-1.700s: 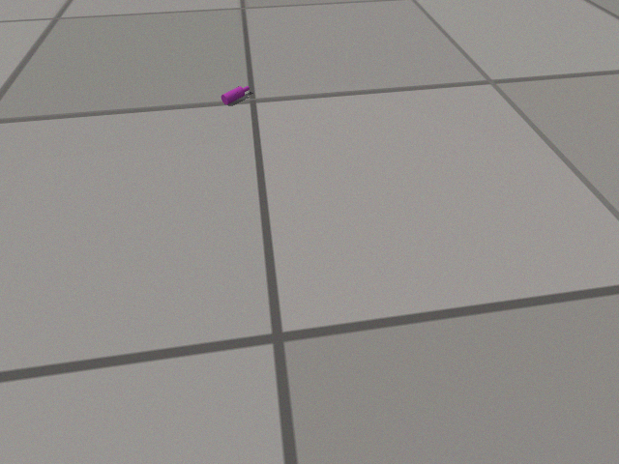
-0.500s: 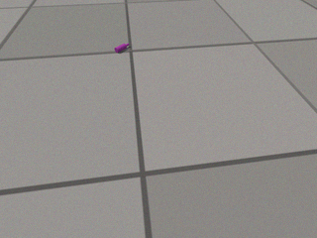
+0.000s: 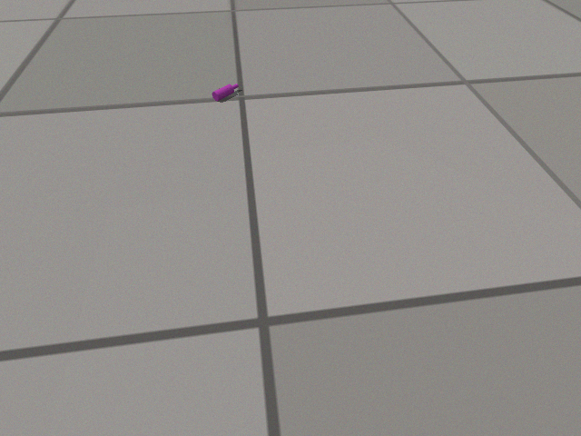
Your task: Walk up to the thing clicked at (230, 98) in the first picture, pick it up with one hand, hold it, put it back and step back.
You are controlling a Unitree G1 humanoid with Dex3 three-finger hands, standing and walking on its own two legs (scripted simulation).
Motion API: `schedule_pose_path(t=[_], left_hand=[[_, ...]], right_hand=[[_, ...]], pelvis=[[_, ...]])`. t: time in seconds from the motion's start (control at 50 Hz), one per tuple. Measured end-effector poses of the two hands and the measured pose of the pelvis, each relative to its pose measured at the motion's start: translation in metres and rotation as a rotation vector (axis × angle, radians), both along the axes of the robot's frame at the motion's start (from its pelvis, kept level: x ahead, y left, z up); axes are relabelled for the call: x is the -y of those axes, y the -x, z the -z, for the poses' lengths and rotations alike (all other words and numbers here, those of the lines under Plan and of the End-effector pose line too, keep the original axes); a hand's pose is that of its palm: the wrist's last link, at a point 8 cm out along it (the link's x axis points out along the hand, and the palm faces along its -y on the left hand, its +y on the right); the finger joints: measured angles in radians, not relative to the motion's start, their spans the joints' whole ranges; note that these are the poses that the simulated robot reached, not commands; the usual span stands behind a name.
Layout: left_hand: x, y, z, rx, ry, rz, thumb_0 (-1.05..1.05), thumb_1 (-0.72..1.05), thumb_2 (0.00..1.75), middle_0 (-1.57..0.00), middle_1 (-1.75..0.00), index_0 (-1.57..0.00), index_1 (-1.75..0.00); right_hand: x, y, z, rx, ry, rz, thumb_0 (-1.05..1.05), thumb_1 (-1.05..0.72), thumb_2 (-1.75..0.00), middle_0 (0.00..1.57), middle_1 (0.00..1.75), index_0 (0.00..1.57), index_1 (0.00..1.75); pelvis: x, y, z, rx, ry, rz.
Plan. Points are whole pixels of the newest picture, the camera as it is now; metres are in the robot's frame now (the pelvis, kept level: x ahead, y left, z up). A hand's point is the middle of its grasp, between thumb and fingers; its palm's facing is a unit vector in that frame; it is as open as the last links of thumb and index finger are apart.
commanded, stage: stand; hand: left
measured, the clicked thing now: (226, 90) +2.26 +0.37 -0.75
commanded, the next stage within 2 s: walk up in 0.72 s
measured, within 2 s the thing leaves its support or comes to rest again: neither
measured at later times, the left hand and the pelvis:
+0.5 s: hand out of the picture +0.07 +0.25 -0.16, palm faces -0.01 -0.94 -0.34, open 7.4 cm; pelvis +0.00 +0.00 +0.00, yaw +0 degrees
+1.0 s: hand out of the picture +0.07 +0.36 -0.16, palm faces +0.26 -0.90 -0.35, open 7.4 cm; pelvis +0.05 +0.04 -0.01, yaw +13 degrees
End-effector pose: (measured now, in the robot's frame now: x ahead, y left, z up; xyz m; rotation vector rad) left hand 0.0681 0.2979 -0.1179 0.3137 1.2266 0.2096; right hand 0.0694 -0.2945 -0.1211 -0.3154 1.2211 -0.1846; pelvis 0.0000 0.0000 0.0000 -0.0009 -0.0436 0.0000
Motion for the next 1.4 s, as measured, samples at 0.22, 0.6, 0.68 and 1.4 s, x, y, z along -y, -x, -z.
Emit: schedule_pose_path(t=[0.22,0.6,0.68,1.4], left_hand=[[0.000,0.007,0.001,-0.015,0.001,-0.005,0.01,0.91,0.90,-0.20,-0.30,-0.20,-0.30],[0.001,0.005,0.001,-0.012,0.002,-0.002,0.01,0.91,0.90,-0.20,-0.30,-0.20,-0.30],[0.000,0.004,0.001,-0.008,0.001,-0.003,0.01,0.91,0.90,-0.20,-0.30,-0.20,-0.30],[-0.147,-0.145,0.002,0.116,0.069,-0.323,0.01,0.91,0.90,-0.20,-0.30,-0.20,-0.30]], right_hand=[[0.001,0.005,0.001,-0.016,0.001,0.000,0.01,-0.90,-0.89,0.21,0.30,0.20,0.30],[0.002,0.003,0.000,-0.016,0.003,0.000,0.01,-0.90,-0.89,0.21,0.30,0.20,0.30],[0.002,0.002,0.000,-0.012,0.003,-0.002,0.01,-0.90,-0.89,0.21,0.30,0.20,0.30],[-0.104,-0.300,-0.030,0.042,0.084,-0.358,0.01,-0.90,-0.89,0.21,0.30,0.21,0.30]], pelvis=[[0.000,0.001,0.000,-0.001,0.000,-0.004],[0.001,0.000,0.000,-0.003,0.001,-0.006],[0.001,0.000,0.000,-0.003,0.001,-0.007],[-0.106,-0.246,0.008,-0.013,-0.017,-0.378]])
